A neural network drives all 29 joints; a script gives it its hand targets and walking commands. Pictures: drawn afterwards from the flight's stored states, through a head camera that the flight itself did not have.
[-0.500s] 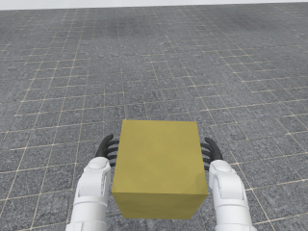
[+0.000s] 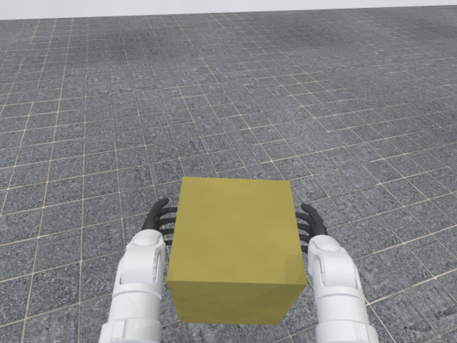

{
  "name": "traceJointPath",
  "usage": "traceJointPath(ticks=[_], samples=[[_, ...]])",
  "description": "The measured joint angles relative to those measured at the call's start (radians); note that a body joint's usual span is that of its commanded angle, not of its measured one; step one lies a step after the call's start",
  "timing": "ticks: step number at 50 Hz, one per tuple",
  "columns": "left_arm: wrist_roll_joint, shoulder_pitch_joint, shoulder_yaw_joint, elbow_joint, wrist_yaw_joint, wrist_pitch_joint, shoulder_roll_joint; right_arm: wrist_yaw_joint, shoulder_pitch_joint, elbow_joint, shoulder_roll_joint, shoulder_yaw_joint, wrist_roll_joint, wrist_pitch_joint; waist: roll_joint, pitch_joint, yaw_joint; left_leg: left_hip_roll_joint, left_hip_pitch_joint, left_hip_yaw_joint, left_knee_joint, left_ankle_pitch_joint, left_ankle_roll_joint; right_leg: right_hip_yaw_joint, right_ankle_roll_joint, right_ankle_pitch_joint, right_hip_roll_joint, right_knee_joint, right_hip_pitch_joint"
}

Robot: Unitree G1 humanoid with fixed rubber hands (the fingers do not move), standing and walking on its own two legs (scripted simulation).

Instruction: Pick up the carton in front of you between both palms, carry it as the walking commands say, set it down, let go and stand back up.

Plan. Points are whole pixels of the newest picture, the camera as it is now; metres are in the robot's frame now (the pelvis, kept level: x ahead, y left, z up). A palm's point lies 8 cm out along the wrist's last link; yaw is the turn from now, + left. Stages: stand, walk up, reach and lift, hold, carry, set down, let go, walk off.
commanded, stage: hold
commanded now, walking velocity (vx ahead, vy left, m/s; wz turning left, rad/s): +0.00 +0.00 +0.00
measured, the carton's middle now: (232, 254) +0.30 +0.00 -0.04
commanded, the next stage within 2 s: set down in 0.22 s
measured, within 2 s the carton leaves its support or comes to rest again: neither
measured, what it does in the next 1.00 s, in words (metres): lowers itself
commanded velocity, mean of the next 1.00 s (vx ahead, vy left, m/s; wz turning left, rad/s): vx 0.00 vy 0.00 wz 0.00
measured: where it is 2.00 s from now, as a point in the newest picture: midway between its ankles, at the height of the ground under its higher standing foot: outside the picture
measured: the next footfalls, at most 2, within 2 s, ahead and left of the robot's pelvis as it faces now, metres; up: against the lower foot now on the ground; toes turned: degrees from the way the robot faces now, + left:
none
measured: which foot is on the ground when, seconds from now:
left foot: down 0.00-1.00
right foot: down 0.00-1.00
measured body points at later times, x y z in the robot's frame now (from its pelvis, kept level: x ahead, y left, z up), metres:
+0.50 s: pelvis +0.00 +0.01 -0.01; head -0.01 +0.02 +0.44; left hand +0.33 +0.16 +0.02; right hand +0.33 -0.14 +0.02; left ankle +0.06 +0.12 -0.74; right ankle +0.00 -0.13 -0.74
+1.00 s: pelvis -0.03 -0.02 -0.10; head +0.20 +0.01 +0.29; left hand +0.38 +0.18 -0.18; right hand +0.40 -0.12 -0.18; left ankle +0.06 +0.12 -0.74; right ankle +0.00 -0.13 -0.74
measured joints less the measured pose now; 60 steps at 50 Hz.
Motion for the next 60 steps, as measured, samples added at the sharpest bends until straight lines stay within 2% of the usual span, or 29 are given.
traceJointPath(ticks=[16,20,26,30,33,38,42,45,48,54,60], samples=[[0.006,-0.032,0.031,0.036,-0.008,-0.003,-0.008,0.015,-0.035,0.041,0.009,-0.042,-0.028,-0.007,-0.004,-0.017,0.004,-0.021,0.001,0.005,-0.002,-0.007,0.017,0.045,0.008,-0.004,-0.005,-0.002,-0.004],[0.037,-0.091,0.094,0.097,-0.009,-0.028,-0.024,0.018,-0.09,0.102,0.025,-0.096,-0.062,-0.032,-0.007,-0.009,0.011,-0.022,-0.018,0.002,0.022,-0.018,0.015,0.05,0.007,-0.019,-0.001,0.031,-0.028],[0.107,-0.219,0.235,0.218,-0.038,-0.117,-0.04,0.028,-0.215,0.227,0.05,-0.222,-0.139,-0.125,-0.008,0.022,0.029,-0.019,-0.118,-0.01,0.11,-0.05,0.006,0.045,0.002,-0.057,0.013,0.129,-0.131],[0.144,-0.285,0.292,0.266,-0.056,-0.207,-0.037,0.031,-0.288,0.277,0.054,-0.275,-0.182,-0.212,-0.006,0.053,0.039,-0.015,-0.25,-0.027,0.183,-0.066,-0.004,0.033,0.0,-0.076,0.026,0.203,-0.259],[0.145,-0.307,0.3,0.275,-0.058,-0.295,-0.03,0.023,-0.317,0.287,0.051,-0.278,-0.181,-0.294,-0.001,0.073,0.045,-0.008,-0.381,-0.043,0.235,-0.069,-0.013,0.021,-0.005,-0.081,0.039,0.254,-0.387],[0.088,-0.321,0.28,0.271,-0.048,-0.446,-0.005,-0.01,-0.335,0.287,0.029,-0.231,-0.106,-0.437,0.003,0.084,0.051,0.0,-0.641,-0.067,0.332,-0.075,-0.028,0.001,-0.013,-0.09,0.06,0.352,-0.643],[0.013,-0.329,0.25,0.249,-0.032,-0.515,0.018,-0.044,-0.343,0.268,0.003,-0.167,-0.01,-0.503,-0.003,0.05,0.057,0.0,-0.859,-0.084,0.429,-0.093,-0.039,-0.002,-0.015,-0.11,0.075,0.455,-0.864],[-0.037,-0.338,0.234,0.222,-0.024,-0.532,0.031,-0.059,-0.355,0.246,-0.014,-0.13,0.05,-0.519,-0.007,-0.004,0.061,-0.003,-1.006,-0.095,0.508,-0.114,-0.048,0.003,-0.012,-0.131,0.087,0.536,-1.015],[-0.057,-0.361,0.243,0.206,-0.022,-0.524,0.032,-0.062,-0.385,0.236,-0.023,-0.125,0.072,-0.509,-0.007,-0.063,0.059,-0.008,-1.126,-0.097,0.584,-0.139,-0.053,0.007,-0.009,-0.155,0.094,0.614,-1.135],[-0.022,-0.447,0.31,0.217,-0.025,-0.465,0.015,-0.04,-0.485,0.276,-0.038,-0.178,0.041,-0.451,-0.009,-0.145,0.06,-0.017,-1.297,-0.093,0.714,-0.178,-0.05,0.012,0.002,-0.198,0.101,0.746,-1.306],[0.013,-0.513,0.342,0.235,-0.006,-0.428,0.007,-0.02,-0.578,0.343,-0.074,-0.205,0.011,-0.42,-0.017,-0.188,0.063,-0.029,-1.451,-0.089,0.829,-0.206,-0.048,0.015,0.012,-0.232,0.105,0.864,-1.459]])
